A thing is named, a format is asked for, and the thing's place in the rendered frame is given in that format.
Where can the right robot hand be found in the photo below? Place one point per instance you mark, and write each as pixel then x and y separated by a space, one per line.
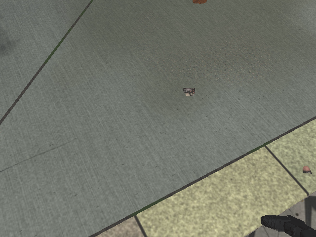
pixel 290 225

